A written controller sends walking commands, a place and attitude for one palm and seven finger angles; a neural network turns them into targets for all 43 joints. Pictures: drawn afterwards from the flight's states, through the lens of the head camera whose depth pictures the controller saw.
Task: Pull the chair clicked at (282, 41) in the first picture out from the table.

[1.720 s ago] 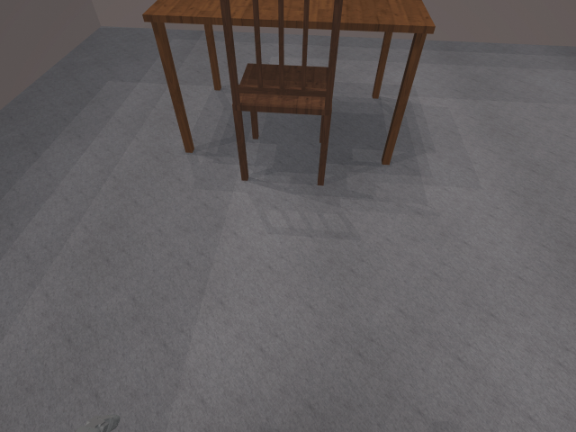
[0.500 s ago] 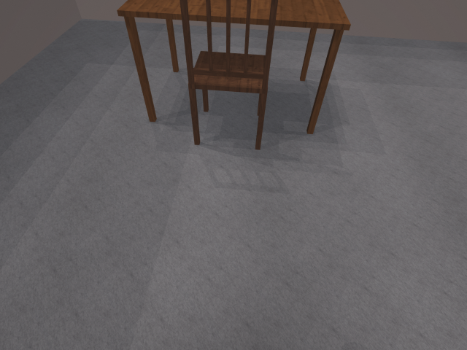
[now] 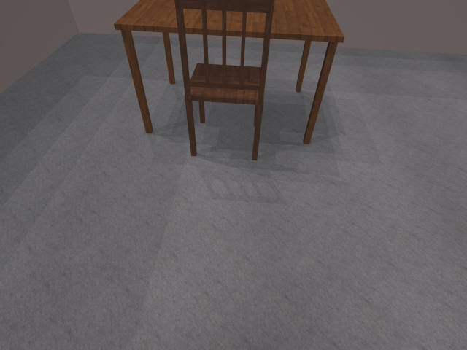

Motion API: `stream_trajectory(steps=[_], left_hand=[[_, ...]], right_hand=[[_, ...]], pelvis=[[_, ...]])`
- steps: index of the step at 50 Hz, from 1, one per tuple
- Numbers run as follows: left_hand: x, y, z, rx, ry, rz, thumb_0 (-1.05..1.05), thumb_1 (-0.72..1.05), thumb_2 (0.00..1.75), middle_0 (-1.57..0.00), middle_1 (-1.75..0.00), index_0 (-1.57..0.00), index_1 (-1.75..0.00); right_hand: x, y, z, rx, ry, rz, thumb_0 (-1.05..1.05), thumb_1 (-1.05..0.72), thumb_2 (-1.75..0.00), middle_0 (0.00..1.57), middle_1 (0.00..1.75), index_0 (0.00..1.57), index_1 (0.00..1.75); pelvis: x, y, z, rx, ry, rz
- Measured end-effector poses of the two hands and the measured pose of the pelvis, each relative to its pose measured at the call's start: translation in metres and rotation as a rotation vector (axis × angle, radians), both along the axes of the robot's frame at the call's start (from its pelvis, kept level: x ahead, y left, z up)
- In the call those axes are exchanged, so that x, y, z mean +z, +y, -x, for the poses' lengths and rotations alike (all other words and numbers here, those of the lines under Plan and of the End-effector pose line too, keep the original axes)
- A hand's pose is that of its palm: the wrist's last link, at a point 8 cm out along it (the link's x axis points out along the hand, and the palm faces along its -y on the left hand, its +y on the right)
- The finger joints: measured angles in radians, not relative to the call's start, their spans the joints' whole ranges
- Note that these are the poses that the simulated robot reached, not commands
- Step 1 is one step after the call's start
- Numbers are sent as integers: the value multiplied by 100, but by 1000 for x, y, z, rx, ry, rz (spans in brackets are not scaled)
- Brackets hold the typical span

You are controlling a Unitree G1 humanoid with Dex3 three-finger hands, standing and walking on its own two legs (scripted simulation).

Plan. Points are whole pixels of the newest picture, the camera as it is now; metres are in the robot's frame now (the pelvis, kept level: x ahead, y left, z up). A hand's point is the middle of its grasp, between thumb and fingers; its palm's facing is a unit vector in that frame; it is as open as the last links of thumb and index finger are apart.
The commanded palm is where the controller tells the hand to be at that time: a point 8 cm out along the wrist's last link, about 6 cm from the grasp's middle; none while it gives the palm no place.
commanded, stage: walk to a spot facing it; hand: left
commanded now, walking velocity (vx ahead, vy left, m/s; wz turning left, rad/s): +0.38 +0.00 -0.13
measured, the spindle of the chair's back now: (224, 49) +1.40 +0.13 -0.08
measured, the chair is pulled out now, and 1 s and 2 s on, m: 0.00 0.00 0.00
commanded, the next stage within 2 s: turn to face it in 1.36 s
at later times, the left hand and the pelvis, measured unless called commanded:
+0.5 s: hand (164, 298) +0.27 +0.18 -0.18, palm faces -0.11 -0.98 -0.19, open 7.3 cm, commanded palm none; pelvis +0.16 +0.00 -0.02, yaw -5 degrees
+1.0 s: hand (175, 274) +0.33 +0.16 -0.19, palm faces +0.06 -0.99 -0.13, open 7.3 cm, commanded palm none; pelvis +0.37 -0.01 -0.01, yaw -2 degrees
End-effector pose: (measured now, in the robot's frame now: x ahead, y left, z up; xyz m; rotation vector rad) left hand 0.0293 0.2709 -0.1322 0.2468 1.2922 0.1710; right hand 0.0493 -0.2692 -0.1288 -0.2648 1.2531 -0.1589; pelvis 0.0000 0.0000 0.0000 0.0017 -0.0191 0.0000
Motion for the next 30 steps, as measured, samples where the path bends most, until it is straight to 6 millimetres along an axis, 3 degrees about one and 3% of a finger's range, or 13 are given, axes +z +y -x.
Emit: stream_trajectory(steps=[6, 10, 12, 14, 18, 24, 27, 30], left_hand=[[-22, -25, 18, 42, 98, 83, 0, 91, 90, -20, -30, -20, -30], [-34, -33, 26, 79, 173, 128, 0, 91, 90, -20, -30, -20, -30], [-37, -34, 23, 69, 224, 143, 0, 91, 90, -20, -30, -20, -30], [-36, -33, 7, 41, 253, 145, 1, 91, 90, -20, -30, -20, -30], [-32, -32, -63, -10, 182, 141, 1, 91, 90, -20, -30, -20, -30], [-21, -41, -215, -103, -54, 104, 1, 93, 90, -20, -30, -20, -30], [-21, -53, -279, -142, -169, 76, 1, 93, 90, -20, -30, -20, -30], [-23, -63, -313, -136, -230, 58, 0, 92, 90, -20, -30, -20, -30]], right_hand=[[-19, 25, 18, -52, 91, -50, 1, -90, -89, 20, 30, 20, 30], [-23, 43, 19, -93, 141, -56, 1, -90, -89, 20, 30, 20, 30], [-23, 53, 17, -128, 129, -56, 1, -90, -89, 20, 30, 20, 30], [-20, 62, 21, -166, 127, -57, 1, -90, -89, 20, 30, 20, 30], [-12, 81, 45, -234, 232, -83, 0, -90, -89, 20, 30, 20, 30], [-3, 94, 66, -310, 455, -146, 1, -90, -89, 20, 30, 20, 30], [-11, 84, 54, -338, 518, -162, 1, -90, -89, 20, 30, 20, 30], [-26, 61, 16, -343, 491, -157, 1, -90, -89, 20, 30, 20, 30]], pelvis=[[-11, 4, -29, -8, 12, 17], [-17, 13, -54, -15, 20, 20], [-19, 17, -67, -40, 18, 7], [-17, 19, -79, -52, 12, 10], [-11, 15, -104, -60, 10, 14], [-13, -1, -149, -79, 9, 17], [-26, -15, -181, -87, -7, 10], [-34, -28, -205, -82, -21, 6]])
